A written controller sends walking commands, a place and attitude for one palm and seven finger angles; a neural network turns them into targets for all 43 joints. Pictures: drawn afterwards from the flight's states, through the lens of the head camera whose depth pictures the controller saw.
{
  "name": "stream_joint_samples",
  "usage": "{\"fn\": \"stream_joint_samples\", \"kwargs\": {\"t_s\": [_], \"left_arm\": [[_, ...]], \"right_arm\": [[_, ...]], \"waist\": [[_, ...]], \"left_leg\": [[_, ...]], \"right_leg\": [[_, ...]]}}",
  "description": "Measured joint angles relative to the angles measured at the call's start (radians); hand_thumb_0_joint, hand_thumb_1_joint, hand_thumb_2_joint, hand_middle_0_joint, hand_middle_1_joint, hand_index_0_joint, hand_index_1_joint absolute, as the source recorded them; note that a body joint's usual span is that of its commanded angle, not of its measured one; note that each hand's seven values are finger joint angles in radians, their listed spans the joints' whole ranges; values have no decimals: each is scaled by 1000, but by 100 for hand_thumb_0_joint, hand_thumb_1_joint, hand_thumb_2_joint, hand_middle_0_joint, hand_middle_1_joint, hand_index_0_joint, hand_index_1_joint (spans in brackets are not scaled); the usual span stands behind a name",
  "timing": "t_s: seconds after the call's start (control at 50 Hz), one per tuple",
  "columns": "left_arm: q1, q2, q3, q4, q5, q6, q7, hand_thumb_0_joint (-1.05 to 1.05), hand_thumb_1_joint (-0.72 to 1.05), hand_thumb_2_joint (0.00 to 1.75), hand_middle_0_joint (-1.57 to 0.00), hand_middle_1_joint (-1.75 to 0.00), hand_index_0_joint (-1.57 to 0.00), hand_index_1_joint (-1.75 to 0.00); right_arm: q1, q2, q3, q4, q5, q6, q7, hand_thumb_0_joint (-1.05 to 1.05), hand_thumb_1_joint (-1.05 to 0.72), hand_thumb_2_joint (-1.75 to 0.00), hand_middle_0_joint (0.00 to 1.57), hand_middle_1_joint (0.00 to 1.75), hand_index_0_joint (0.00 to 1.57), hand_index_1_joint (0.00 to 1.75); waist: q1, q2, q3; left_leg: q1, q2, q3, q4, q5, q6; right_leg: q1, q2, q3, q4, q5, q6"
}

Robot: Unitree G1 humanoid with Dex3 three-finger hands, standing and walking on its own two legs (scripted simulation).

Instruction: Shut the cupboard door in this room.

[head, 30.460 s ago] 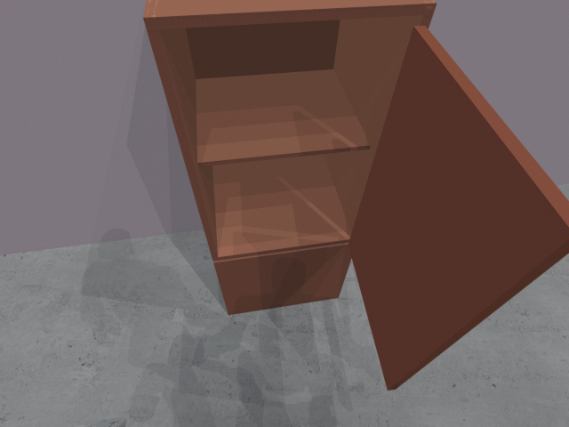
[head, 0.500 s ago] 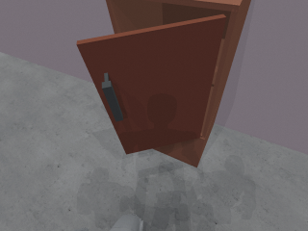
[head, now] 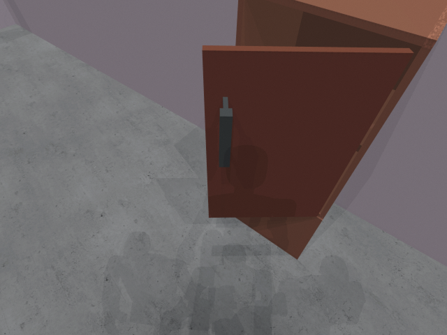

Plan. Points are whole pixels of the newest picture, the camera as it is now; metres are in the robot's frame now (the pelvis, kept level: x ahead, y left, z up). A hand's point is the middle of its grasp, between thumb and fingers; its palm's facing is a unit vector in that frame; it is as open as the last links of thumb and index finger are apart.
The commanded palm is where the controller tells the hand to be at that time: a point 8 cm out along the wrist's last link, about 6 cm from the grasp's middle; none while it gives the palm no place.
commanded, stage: stand and wait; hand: left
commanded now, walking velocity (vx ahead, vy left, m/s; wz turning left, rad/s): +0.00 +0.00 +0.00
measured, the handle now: (224, 133) +0.49 +0.06 +0.07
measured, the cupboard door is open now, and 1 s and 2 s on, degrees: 39 39 39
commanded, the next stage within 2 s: look at it before walking up in 0.06 s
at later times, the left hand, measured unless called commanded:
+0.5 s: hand out of the picture +0.02 +0.15 -0.17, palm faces +0.02 -0.98 -0.20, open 7.3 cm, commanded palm none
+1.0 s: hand out of the picture -0.02 +0.13 -0.18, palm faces +0.05 -0.99 -0.14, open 7.4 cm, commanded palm none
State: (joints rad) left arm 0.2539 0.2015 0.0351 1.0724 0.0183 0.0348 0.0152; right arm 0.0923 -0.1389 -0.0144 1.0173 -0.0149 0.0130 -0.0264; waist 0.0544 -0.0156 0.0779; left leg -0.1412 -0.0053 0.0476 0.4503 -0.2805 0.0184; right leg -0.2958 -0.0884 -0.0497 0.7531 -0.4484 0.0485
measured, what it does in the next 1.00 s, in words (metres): steps on the spot: right foot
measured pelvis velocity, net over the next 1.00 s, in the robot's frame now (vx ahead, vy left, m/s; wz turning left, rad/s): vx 0.00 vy -0.03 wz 0.01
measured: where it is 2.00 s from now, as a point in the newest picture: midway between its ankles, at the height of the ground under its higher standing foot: outside the picture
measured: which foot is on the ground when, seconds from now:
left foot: down 0.00-1.00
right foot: up 0.00-0.06, down 0.08-1.00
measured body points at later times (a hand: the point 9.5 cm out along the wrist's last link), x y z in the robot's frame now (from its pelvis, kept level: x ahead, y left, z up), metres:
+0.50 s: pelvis +0.00 -0.03 +0.00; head +0.01 -0.03 +0.45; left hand +0.02 +0.20 -0.15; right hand -0.04 -0.25 -0.16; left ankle -0.02 +0.11 -0.74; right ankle +0.00 -0.13 -0.74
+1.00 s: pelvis +0.00 -0.03 +0.00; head +0.01 -0.02 +0.45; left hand -0.02 +0.18 -0.16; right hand -0.01 -0.24 -0.15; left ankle -0.02 +0.11 -0.74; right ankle +0.00 -0.14 -0.74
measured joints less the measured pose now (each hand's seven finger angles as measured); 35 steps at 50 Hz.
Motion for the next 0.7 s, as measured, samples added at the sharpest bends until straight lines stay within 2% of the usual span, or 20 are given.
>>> {"fn": "stream_joint_samples", "kwargs": {"t_s": [0.06, 0.1, 0.16, 0.24, 0.46, 0.7], "left_arm": [[-9, -11, -7, 0, 1, -14, 0, 1, 90, 90, -20, -30, -20, -30], [-14, -26, -11, 11, 5, -26, 3, 1, 90, 90, -20, -30, -20, -30], [-11, -53, -22, 23, 5, -37, -1, 1, 90, 90, -20, -30, -20, -30], [-13, -45, -19, 32, 2, -39, 3, 1, 92, 90, -20, -30, -20, -30], [-26, -32, -18, 43, -8, -44, 10, 1, 92, 90, -20, -30, -20, -30], [15, -62, -20, 64, -8, -42, 13, 1, 91, 90, -20, -30, -20, -30]], "right_arm": [[12, 2, -8, 12, 6, -5, -1, -1, -91, -89, 20, 30, 20, 30], [23, -8, -18, 26, 13, -6, -2, -1, -92, -89, 20, 30, 20, 30], [53, -38, -27, 41, 12, -1, -1, -2, -93, -89, 20, 30, 20, 30], [105, -47, -21, 73, 5, -1, -1, -1, -93, -89, 20, 30, 20, 30], [219, -16, 0, 152, 3, -3, -7, 0, -91, -89, 19, 30, 19, 30], [212, 30, 4, 140, 5, -15, -9, 0, -91, -89, 19, 30, 20, 30]], "waist": [[-7, -2, -8], [-13, 15, -12], [-38, 47, -36], [-51, 35, -52], [-56, 13, -33], [-51, 23, -31]], "left_leg": [[-7, -9, 13, 13, -5, -8], [-16, -1, 15, 42, -21, -17], [-10, 15, 2, 24, -12, -31], [2, 27, 1, -15, 8, -39], [24, 56, -9, -60, 35, -58], [24, 59, -2, -61, 36, -56]], "right_leg": [[46, -2, 1, -142, 102, 3], [72, 10, -2, -204, 174, -29], [85, 26, -18, -226, 167, -39], [94, 40, -21, -258, 178, -47], [129, 72, -34, -331, 217, -67], [132, 76, -28, -345, 229, -65]]}}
